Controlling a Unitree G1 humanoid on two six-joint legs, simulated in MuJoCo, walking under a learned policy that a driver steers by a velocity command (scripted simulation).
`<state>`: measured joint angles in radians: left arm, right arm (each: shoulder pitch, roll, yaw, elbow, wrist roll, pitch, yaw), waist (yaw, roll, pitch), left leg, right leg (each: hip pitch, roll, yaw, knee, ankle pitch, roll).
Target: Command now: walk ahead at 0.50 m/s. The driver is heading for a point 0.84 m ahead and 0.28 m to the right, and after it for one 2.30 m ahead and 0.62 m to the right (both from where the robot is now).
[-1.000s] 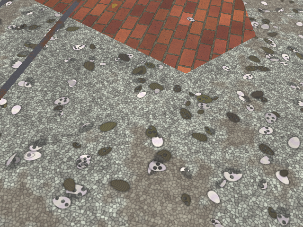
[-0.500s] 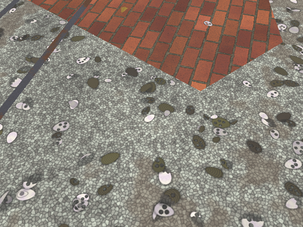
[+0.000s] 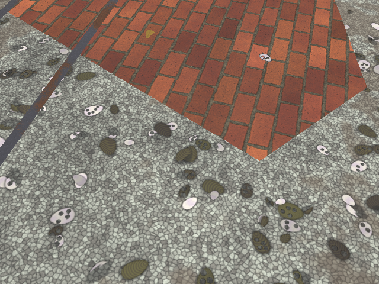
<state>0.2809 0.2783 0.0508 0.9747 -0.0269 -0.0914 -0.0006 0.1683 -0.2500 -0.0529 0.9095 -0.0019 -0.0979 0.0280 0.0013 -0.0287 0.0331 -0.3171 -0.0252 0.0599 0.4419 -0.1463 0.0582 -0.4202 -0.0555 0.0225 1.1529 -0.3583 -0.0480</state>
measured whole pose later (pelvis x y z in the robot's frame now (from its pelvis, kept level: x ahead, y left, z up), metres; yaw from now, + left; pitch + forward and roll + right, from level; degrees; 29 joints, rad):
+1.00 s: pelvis +0.57 -0.02 -0.01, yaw -10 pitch +2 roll +0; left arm 0.37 0.27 0.07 0.95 -0.04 -0.06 0.02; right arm 0.04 -0.24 -0.06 0.84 0.00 -0.12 0.01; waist 0.05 -0.02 0.03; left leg -0.42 0.01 0.04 0.52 -0.14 0.01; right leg -0.29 0.01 0.08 1.04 -0.48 -0.03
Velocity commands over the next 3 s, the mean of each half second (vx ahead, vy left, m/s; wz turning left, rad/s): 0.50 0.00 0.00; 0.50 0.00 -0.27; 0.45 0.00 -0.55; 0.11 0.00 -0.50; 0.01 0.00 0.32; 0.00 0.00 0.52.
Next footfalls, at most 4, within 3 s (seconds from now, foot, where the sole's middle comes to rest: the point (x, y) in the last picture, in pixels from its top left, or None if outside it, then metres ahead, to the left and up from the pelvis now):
0.40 right None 0.40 -0.15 -0.78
0.92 left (171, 222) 0.70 0.08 -0.78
1.44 right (256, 186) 0.87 -0.27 -0.78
1.94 left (222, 148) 1.07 -0.14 -0.78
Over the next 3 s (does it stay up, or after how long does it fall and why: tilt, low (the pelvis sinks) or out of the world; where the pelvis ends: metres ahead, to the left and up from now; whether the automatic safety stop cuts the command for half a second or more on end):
stays up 0.98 -0.15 0.00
